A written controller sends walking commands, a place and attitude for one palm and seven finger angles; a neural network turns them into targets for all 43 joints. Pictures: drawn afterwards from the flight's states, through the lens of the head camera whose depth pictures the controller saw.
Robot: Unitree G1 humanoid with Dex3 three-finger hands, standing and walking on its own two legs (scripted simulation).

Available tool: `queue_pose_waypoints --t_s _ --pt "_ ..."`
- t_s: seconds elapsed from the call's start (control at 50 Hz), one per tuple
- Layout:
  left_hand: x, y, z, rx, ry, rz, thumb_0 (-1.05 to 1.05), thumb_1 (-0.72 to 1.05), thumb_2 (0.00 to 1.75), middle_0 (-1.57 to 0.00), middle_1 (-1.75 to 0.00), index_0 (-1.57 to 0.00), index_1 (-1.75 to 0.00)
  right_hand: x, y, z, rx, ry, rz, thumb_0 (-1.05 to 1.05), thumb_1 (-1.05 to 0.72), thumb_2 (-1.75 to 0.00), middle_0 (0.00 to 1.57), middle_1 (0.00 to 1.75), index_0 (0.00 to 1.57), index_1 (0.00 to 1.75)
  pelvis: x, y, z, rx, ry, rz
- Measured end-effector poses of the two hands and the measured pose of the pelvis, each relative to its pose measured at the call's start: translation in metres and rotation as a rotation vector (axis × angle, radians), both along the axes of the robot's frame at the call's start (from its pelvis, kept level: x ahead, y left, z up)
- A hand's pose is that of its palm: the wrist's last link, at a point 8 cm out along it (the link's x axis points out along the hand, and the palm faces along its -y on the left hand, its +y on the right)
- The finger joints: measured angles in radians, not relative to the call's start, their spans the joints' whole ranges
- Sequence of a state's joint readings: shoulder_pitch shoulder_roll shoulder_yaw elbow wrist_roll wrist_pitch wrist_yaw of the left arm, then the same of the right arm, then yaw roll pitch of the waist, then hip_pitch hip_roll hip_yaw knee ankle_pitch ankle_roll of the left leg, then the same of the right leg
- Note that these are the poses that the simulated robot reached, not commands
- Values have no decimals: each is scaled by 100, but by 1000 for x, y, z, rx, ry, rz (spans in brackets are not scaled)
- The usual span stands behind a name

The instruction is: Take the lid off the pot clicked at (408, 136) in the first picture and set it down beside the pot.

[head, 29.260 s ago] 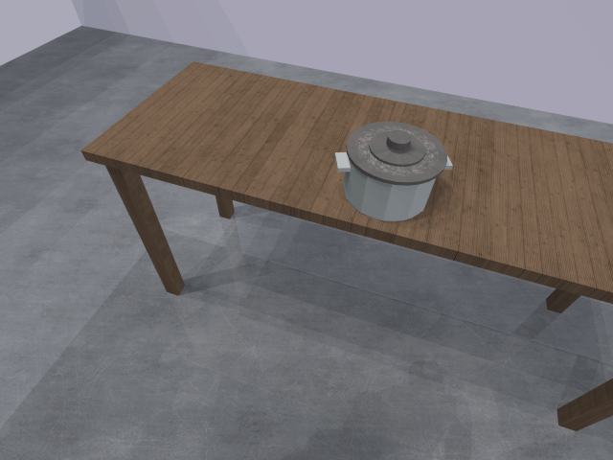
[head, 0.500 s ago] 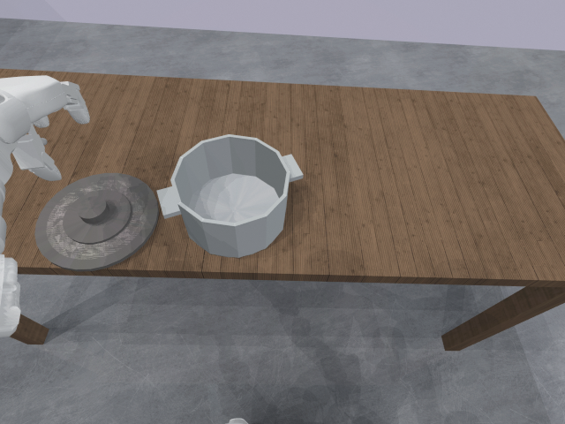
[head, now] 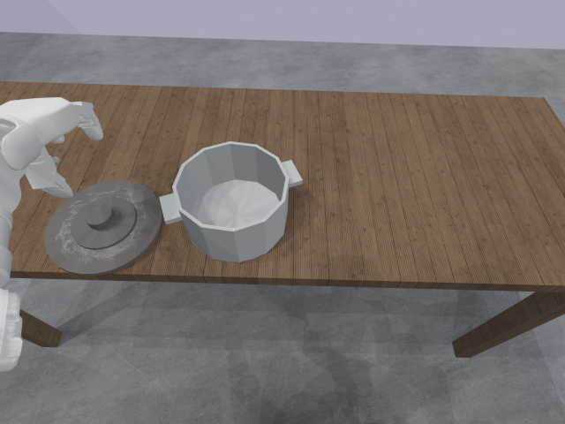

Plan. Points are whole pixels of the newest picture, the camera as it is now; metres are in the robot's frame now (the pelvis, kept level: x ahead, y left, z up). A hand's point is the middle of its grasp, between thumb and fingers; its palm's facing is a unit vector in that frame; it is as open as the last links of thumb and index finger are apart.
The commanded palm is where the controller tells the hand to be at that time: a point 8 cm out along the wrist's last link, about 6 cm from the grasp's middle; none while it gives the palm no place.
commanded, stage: draw the hand back to the body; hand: left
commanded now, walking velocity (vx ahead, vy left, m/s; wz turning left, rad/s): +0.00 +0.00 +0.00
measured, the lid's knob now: (99, 216) +0.46 +0.33 -0.05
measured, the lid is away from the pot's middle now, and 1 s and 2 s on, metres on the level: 0.24 0.24 0.24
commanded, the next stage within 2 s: step back with the hand held close in 1.96 s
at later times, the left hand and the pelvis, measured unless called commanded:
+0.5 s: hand (79, 150) +0.41 +0.24 +0.17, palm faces +0.38 -0.87 -0.30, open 10.8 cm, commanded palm +0.34 +0.29 +0.19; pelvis +0.01 -0.04 +0.01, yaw -1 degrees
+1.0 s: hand (80, 205) +0.33 +0.22 +0.17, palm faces +0.46 -0.84 -0.30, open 8.5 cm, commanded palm +0.27 +0.25 +0.19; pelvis +0.02 -0.07 +0.01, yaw -1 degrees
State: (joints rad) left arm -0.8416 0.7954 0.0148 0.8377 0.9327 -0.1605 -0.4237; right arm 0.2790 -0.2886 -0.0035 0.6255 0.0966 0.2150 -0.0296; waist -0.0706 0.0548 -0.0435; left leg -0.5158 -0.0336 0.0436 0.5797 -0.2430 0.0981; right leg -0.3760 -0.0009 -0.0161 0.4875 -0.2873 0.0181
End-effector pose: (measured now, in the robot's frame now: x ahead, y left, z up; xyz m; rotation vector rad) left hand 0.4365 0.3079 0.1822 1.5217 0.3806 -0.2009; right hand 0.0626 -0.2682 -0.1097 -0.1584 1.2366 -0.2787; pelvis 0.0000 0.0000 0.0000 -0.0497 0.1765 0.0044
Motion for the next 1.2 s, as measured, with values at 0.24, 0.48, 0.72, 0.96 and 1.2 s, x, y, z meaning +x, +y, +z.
queue_pose_waypoints --t_s 0.24,0.48,0.72,0.96,1.2 --pt "-47 -4 2 -311 -166 52 0 0 62 -35 -88 -35 -88 48 6 9 35 -146 101 0 -90 -90 20 30 20 30 -9 -10 4 9 -73 18" --pt "-69 -24 3 -1110 -770 290 0 5 63 -34 -84 -34 -84 67 -8 36 -18 -331 139 0 -90 -90 21 30 20 30 9 -35 12 23 -162 -22" --pt "-108 -33 3 -1088 -825 361 1 28 70 -30 -70 -30 -70 78 -49 23 -22 -319 128 1 -90 -90 20 30 20 30 24 -55 11 38 -176 -20" --pt "-144 -51 2 -1085 -837 364 1 54 79 -26 -52 -26 -53 115 -49 33 8 -442 160 1 -90 -90 20 30 20 30 24 -69 11 45 -202 -20" --pt "-187 -57 0 -1091 -849 354 1 80 87 -22 -36 -22 -36 126 -36 41 26 -504 199 1 -90 -90 20 30 20 30 17 -69 13 45 -229 -15"
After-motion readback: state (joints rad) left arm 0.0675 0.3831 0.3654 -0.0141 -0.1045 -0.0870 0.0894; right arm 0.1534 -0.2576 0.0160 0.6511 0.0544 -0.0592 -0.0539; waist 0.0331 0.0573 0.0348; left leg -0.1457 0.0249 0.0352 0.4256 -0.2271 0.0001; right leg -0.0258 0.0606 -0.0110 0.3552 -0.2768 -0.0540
